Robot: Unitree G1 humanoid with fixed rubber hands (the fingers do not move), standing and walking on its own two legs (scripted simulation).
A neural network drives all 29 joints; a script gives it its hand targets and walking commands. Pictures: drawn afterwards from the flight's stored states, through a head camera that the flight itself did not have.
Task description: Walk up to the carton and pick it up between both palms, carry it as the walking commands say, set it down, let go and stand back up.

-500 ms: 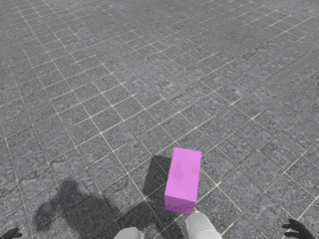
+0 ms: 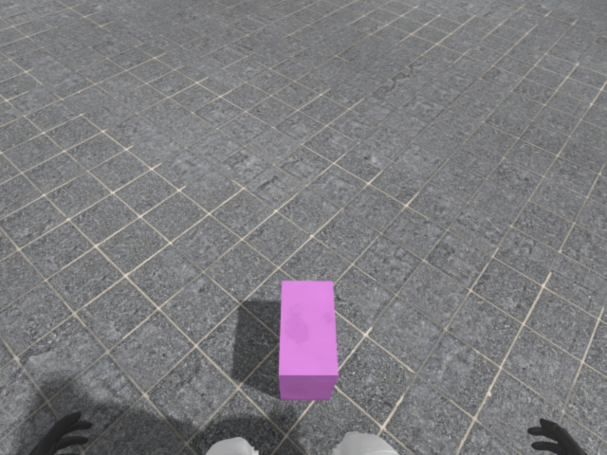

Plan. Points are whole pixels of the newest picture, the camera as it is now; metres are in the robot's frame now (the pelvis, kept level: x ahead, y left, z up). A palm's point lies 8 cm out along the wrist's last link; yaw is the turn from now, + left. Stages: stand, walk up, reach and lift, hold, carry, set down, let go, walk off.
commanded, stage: walk up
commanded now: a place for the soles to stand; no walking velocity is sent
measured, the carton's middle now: (306, 342) +0.47 -0.01 -0.61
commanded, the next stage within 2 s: reach and lift in 1.30 s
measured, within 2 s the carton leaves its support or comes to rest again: neither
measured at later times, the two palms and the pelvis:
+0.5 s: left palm (69, 435) +0.15 +0.30 -0.06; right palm out of the picture +0.10 -0.35 -0.06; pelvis +0.01 -0.01 +0.03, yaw -4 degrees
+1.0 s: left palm (56, 430) +0.16 +0.32 -0.06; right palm out of the picture +0.09 -0.31 -0.06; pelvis +0.01 +0.01 +0.04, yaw -5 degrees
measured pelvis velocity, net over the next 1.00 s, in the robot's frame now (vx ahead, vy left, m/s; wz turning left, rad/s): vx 0.01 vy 0.01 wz -0.09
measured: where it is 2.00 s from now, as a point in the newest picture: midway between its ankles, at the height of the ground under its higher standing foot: outside the picture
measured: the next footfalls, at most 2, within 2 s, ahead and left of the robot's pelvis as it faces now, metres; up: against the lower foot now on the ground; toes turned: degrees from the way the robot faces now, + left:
none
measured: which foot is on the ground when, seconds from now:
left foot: down 0.00-1.00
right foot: down 0.00-1.00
